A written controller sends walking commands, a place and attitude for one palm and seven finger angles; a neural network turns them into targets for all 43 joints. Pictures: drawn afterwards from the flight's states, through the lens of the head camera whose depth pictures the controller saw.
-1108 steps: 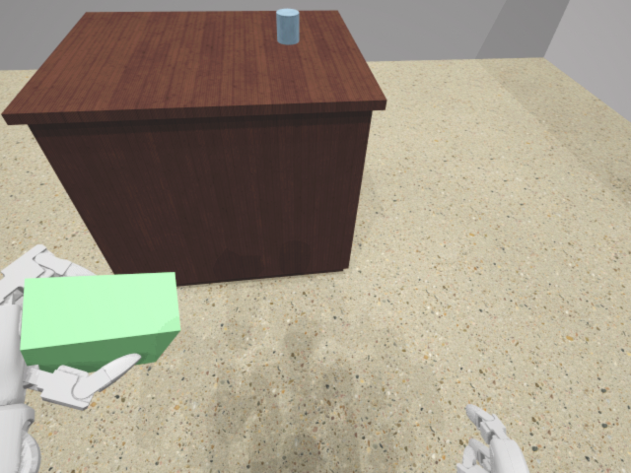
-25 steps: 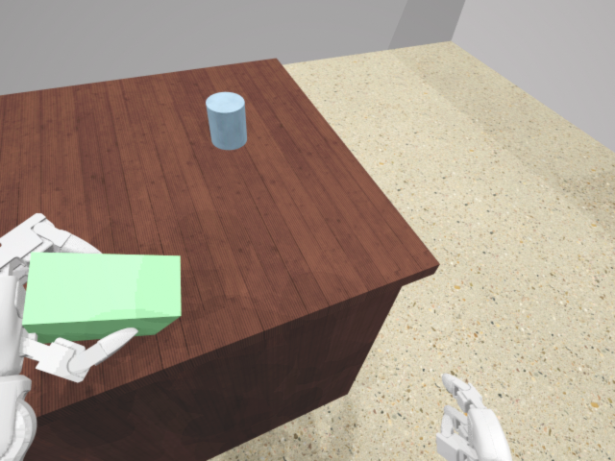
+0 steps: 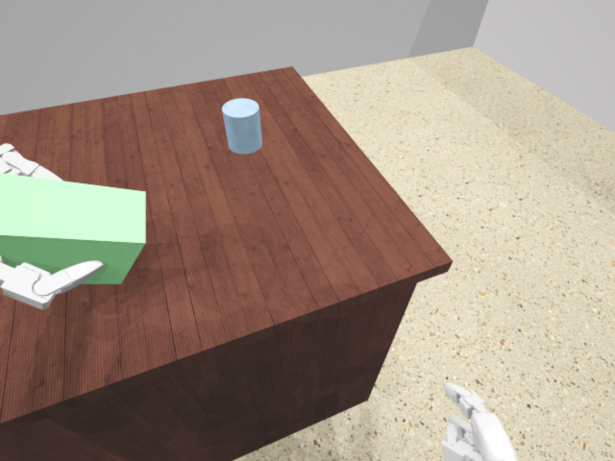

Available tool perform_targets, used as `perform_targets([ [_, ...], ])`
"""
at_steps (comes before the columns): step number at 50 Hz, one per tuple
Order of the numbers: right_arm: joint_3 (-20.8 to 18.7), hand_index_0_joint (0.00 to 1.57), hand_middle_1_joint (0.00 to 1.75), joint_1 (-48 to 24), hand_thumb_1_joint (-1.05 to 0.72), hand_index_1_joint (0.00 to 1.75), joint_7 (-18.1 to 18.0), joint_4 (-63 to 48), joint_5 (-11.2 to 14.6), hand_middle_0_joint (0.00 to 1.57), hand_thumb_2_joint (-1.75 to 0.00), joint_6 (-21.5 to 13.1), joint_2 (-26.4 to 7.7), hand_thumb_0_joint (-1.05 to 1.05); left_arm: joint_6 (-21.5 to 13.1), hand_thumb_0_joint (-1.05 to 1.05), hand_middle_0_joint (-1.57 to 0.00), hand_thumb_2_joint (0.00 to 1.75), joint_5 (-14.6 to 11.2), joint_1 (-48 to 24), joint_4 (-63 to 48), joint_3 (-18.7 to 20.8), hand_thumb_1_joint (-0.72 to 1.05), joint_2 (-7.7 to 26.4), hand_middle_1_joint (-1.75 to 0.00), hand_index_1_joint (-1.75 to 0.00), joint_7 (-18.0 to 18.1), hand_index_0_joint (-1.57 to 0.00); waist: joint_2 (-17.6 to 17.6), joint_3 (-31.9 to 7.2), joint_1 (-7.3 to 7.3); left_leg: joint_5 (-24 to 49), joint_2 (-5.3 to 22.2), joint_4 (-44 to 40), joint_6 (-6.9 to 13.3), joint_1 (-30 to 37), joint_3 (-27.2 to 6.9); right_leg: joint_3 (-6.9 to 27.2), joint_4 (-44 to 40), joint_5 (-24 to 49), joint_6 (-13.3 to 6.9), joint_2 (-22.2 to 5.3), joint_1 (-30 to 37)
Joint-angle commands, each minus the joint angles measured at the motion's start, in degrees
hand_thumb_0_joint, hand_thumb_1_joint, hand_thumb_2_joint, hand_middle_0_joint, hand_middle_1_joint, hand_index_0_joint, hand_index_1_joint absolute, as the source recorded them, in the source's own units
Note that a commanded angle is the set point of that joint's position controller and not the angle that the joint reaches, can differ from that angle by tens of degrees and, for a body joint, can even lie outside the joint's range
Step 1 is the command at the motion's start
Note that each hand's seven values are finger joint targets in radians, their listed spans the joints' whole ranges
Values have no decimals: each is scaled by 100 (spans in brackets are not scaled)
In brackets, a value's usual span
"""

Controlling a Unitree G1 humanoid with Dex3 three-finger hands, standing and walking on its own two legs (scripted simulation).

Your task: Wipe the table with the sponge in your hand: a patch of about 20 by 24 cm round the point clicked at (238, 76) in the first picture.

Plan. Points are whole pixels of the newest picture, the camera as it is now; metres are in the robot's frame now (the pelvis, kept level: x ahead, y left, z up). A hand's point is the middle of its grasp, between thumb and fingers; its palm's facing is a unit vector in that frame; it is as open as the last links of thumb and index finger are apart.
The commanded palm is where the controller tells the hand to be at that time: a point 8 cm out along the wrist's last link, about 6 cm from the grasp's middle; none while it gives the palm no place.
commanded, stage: turn the palm down, sponge in hand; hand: left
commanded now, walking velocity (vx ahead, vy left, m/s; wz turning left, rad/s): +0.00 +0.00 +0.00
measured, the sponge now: (92, 240) +0.27 +0.26 +0.18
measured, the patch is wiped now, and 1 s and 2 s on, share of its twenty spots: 0.00 0.00 0.00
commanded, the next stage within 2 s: none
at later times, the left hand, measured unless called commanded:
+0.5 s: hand (97, 289) +0.23 +0.24 +0.16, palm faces +0.26 -0.54 -0.80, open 10.0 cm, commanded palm +0.17 +0.26 +0.22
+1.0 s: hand (127, 275) +0.24 +0.21 +0.18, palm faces +0.18 -0.36 -0.91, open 9.9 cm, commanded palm +0.20 +0.25 +0.26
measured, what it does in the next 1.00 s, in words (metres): stands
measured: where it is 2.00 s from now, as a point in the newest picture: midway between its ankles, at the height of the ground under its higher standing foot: outside the picture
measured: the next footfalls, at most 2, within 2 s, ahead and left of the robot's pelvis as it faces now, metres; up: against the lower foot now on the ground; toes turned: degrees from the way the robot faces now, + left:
none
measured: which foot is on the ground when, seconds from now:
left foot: down 0.00-1.00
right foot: down 0.00-1.00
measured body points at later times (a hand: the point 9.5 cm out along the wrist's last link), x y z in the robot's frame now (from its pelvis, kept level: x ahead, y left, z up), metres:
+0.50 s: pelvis -0.01 -0.06 -0.01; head +0.00 -0.11 +0.44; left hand +0.21 +0.27 +0.21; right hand +0.20 -0.29 -0.11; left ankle +0.01 +0.07 -0.73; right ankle +0.02 -0.11 -0.73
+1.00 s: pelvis +0.02 -0.04 -0.01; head +0.02 -0.09 +0.44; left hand +0.22 +0.23 +0.23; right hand +0.25 -0.27 -0.09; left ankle +0.01 +0.07 -0.73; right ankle +0.02 -0.11 -0.73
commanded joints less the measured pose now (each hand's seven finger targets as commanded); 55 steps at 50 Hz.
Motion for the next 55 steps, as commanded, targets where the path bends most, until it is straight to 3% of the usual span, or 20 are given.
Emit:
perform_targets([
  [1,-351,20,30,-1006,-90,30,33,-1233,151,20,-90,-107,-954,0,623,0,-120,130,280,673,-1734,-479,10,519,-160,-160,-466,-120,25,-1000,139,1868,587,-421,-505,505,-417,-576,-85,1029,-109,140,-48],
  [3,-325,20,30,-1096,-90,30,72,-1388,77,20,-90,-1,-868,0,359,0,-120,130,767,700,-2442,-358,10,790,-160,-160,-176,-120,168,-834,80,1142,588,-496,-432,259,-428,-495,-67,669,-155,182,-158],
  [5,-364,20,30,-1047,-90,30,2,-1422,-7,20,-90,38,-838,0,-142,0,-120,130,817,915,-2788,89,10,1067,-160,-160,172,-120,-88,-1053,80,668,593,-476,-396,206,-520,-481,2,387,-108,208,-194],
  [7,-318,20,30,-1124,-90,30,-129,-1433,66,20,-90,48,-862,0,-494,0,-120,130,746,285,-3132,960,10,1915,-160,-160,585,-120,41,-1275,122,-176,575,-510,-288,139,-469,-277,-47,-164,-93,257,-240],
  [10,-385,20,30,-776,-90,30,-252,-1039,3,20,-90,20,-647,0,-784,0,-120,130,859,159,-2339,808,10,1519,-160,-160,1063,-120,520,-927,52,-350,500,-376,-306,-94,-410,-226,-212,-325,-121,169,-282],
  [12,-371,20,30,-736,-90,30,-277,-905,88,20,-90,47,-684,0,-536,0,-120,130,1113,-313,-1914,816,10,1779,-160,-160,1260,-120,1199,-726,-16,-463,448,-289,-255,-127,-295,-71,-337,-445,-180,105,-387],
  [14,-414,20,30,-737,-90,30,-351,-820,63,20,-90,135,-723,0,-87,0,-120,130,1163,-177,-1357,475,10,1638,-160,-160,1130,-120,1215,-753,-8,-330,394,-198,-233,-232,-206,-4,-505,-409,-149,-57,-111],
  [19,-315,20,30,-1175,-90,30,-601,-1058,295,20,-90,281,-863,0,1180,0,-120,130,1278,-584,-772,-375,10,1820,-160,-160,100,-120,271,-537,-105,-332,400,194,-197,-543,-28,901,-1153,-1385,77,-499,174],
  [22,-223,20,30,-1563,-90,30,-667,-1236,411,20,-90,200,-704,0,951,0,-120,130,1465,-1082,-1371,-570,10,1896,-160,-160,-319,-120,-154,-447,-99,-291,438,397,-182,-526,-87,1280,-1268,-1871,143,-638,120],
  [25,-388,20,30,-1197,-90,30,-695,-1222,216,20,-90,190,-674,0,264,0,-120,130,1518,-477,-1889,150,10,2384,-160,-160,-322,-120,-424,-1042,110,16,424,558,-198,-585,-258,1298,-1008,-1071,236,-749,476],
  [27,-398,20,30,-1219,-90,30,-652,-1250,208,20,-90,127,-625,0,7,0,-120,130,1557,-4,-2211,979,10,3002,-160,-160,7,-120,15,-1328,394,308,395,641,-270,-555,-261,1487,-795,-471,134,-749,674],
  [32,-593,20,30,-848,-90,30,-431,-1041,268,20,-90,298,-704,0,413,0,-120,130,1600,684,-1795,1232,10,2632,-160,-160,880,-120,927,-1427,449,979,417,591,-373,-596,-242,1382,-169,1877,-14,-674,844],
  [34,-670,20,30,-699,-90,30,-423,-1061,250,20,-90,478,-821,0,972,0,-120,130,1647,871,-1619,850,10,2351,-160,-160,930,-120,508,-1396,350,1187,498,508,-375,-645,-196,1074,-3,2629,104,-649,918],
  [37,-570,20,30,-987,-90,30,-512,-1128,408,20,-90,587,-972,0,1702,0,-120,130,1824,806,-1146,472,10,2363,-160,-160,685,-120,-136,-908,262,1217,478,355,-231,-557,-94,764,-94,2324,172,-448,586],
  [39,-552,20,30,-975,-90,30,-590,-1259,421,20,-90,599,-1036,0,1963,0,-120,130,1967,543,-1436,291,10,2559,-160,-160,300,-120,-234,-1157,171,1245,501,338,-136,-424,-100,601,-74,2360,275,-474,675],
  [44,-411,20,30,-1203,-90,30,-706,-1499,386,20,-90,338,-785,0,1557,0,-120,130,2387,84,-2689,-242,10,2379,-160,-160,-133,-120,-1,-1705,145,1647,412,383,-21,203,-106,505,-127,2196,225,-354,568],
  [49,-393,20,30,-1129,-90,30,-700,-1331,247,20,-90,243,-710,0,1313,0,-120,130,2975,30,-2905,336,10,2821,-160,-160,385,-120,484,-1701,334,1917,420,142,-106,394,-207,332,-209,1772,-30,-191,545],
  [52,-340,20,30,-1462,-90,30,-573,-1133,364,20,-90,341,-743,0,1821,0,-120,130,3193,-403,-2116,481,10,2910,-160,-160,725,-120,924,-1131,457,1589,408,-135,-275,125,-323,494,-393,1169,-216,-96,491],
  [53,-368,20,30,-1348,-90,30,-549,-1091,327,20,-90,422,-764,0,2010,0,-120,130,3194,-690,-1975,50,10,2515,-160,-160,768,-120,883,-1181,362,1553,492,-230,-314,67,-272,306,-435,1124,-167,-158,596],
  [55,-357,20,30,-1394,-90,30,-548,-1076,352,20,-90,522,-846,0,2315,0,-120,130,3190,-791,-1622,-123,10,2542,-160,-160,675,-120,663,-1010,357,1375,511,-369,-333,70,-282,305,-567,948,-133,-138,610],
])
